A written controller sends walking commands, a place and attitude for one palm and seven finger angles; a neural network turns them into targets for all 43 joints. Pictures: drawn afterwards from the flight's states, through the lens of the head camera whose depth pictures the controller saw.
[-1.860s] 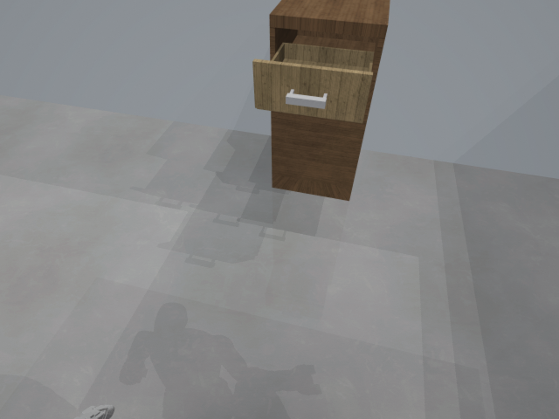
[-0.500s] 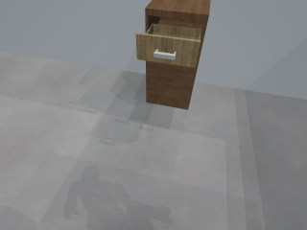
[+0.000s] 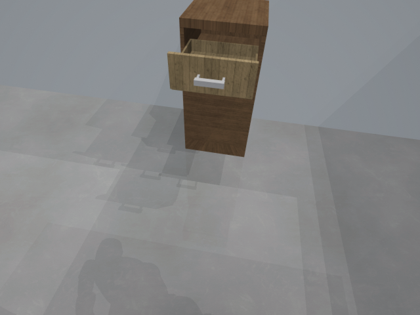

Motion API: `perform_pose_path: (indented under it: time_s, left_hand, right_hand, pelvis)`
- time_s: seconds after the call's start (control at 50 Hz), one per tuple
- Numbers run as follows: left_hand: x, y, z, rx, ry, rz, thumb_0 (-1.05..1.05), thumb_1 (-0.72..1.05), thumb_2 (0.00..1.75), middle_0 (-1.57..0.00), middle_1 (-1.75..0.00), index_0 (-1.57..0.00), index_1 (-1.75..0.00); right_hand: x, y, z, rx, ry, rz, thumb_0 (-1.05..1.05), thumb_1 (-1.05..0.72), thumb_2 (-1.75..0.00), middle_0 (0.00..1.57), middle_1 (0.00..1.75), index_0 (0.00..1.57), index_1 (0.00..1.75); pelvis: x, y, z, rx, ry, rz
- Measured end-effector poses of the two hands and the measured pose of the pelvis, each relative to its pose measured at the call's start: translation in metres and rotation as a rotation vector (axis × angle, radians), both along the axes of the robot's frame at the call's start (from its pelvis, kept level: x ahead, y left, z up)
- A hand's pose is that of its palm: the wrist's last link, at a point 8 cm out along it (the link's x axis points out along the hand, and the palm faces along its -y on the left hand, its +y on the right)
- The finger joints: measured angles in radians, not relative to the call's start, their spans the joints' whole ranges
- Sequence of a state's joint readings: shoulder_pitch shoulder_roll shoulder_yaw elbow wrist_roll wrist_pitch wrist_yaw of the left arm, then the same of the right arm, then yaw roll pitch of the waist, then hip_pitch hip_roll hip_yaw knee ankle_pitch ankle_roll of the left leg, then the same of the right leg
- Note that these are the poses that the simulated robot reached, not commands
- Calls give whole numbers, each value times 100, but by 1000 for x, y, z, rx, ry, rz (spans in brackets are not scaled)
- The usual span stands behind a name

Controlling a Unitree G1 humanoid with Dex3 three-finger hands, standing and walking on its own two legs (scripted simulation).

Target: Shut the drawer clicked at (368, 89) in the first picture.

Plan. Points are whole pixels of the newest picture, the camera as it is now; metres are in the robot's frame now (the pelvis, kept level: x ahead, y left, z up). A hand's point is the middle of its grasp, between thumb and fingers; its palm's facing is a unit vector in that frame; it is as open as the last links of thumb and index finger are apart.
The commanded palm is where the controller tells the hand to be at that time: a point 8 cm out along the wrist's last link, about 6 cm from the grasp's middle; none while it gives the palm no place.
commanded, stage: walk to a spot facing it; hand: left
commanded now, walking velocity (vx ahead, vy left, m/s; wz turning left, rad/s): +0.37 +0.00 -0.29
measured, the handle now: (210, 80) +0.98 +0.07 -0.04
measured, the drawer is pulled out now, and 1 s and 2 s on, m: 0.29 0.29 0.29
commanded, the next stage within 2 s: take the last steps up to it in 0.64 s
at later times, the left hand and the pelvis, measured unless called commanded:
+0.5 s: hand out of the picture +0.14 +0.13 -0.16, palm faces -0.02 -0.99 -0.15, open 7.4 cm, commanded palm none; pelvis +0.18 -0.03 +0.01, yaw -6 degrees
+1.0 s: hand (170, 195) +0.48 +0.15 -0.15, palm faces -0.18 -0.97 -0.17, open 7.4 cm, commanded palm none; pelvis +0.37 -0.01 +0.02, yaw -12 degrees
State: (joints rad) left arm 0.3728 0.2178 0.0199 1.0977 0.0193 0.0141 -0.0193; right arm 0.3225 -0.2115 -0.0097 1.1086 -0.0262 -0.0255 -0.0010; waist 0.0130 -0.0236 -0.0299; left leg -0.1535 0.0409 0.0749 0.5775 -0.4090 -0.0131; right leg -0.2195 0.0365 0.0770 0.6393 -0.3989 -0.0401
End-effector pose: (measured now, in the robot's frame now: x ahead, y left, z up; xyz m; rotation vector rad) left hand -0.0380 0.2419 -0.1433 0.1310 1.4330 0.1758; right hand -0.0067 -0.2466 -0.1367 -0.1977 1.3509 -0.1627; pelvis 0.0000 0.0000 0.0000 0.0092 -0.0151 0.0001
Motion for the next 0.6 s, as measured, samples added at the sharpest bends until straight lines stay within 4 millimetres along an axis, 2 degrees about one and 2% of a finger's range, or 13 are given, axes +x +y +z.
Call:
perform_pose_path:
  time_s: [0.04,0.08,0.16,0.2,0.22,0.28,0.4,0.5,0.6]
  left_hand:
    - [8,-7,-1,-10,37,-20,1,91,90,-20,-29,-20,-30]
    - [27,-15,1,-13,54,-50,1,91,90,-20,-29,-20,-30]
    - [88,-31,0,-2,-28,-87,1,91,90,-20,-29,-20,-30]
    - [113,-36,-1,14,-99,-72,1,91,90,-20,-29,-20,-30]
    - [121,-39,0,18,-122,-60,1,91,90,-20,-29,-20,-30]
    - [138,-48,7,18,-129,-48,0,91,90,-20,-29,-20,-30]
    - [157,-64,16,-21,-31,-82,0,91,90,-20,-29,-20,-30]
    - [181,-63,11,-47,25,-61,0,91,90,-20,-29,-20,-30]
    - [217,-45,-7,-58,73,-27,0,91,90,-20,-29,-20,-30]
  right_hand:
    - [-8,4,-4,14,21,-49,1,-91,-90,20,30,20,30]
    - [-19,7,-6,31,51,-97,1,-91,-90,20,30,20,30]
    - [-36,7,-15,71,171,-143,1,-91,-90,20,30,20,30]
    - [-31,3,-17,87,229,-142,1,-91,-90,20,30,20,30]
    - [-23,0,-15,88,237,-139,1,-91,-90,20,30,20,30]
    - [23,-11,-7,74,178,-133,1,-91,-90,20,30,20,30]
    - [156,-23,9,53,-95,-127,1,-91,-90,20,30,20,30]
    - [261,-14,19,59,-246,-74,1,-92,-90,19,30,20,30]
    - [351,6,17,42,-323,-9,1,-91,-90,19,30,20,30]
  pelvis:
    - [12,-3,-2,11,3,-30]
    - [24,-8,-2,16,4,-52]
    - [51,-23,-9,6,2,-64]
    - [64,-32,-11,-1,-3,-58]
    - [71,-34,-10,-4,-7,-55]
    - [93,-40,0,-5,-6,-67]
    - [139,-38,13,-8,9,-100]
    - [184,-29,11,-27,11,-105]
    - [241,-13,-4,-37,4,-113]
